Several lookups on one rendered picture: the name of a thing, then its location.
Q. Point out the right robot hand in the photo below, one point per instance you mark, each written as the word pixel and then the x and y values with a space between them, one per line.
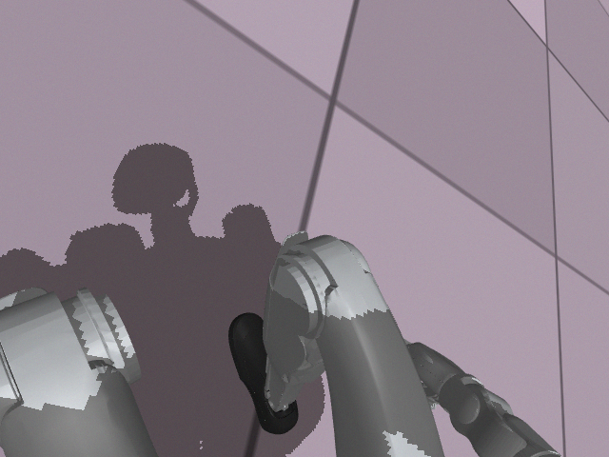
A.
pixel 434 370

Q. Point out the right robot arm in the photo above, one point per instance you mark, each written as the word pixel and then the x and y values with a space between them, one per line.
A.
pixel 488 421

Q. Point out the right robot foot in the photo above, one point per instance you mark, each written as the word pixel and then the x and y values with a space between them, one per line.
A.
pixel 245 338

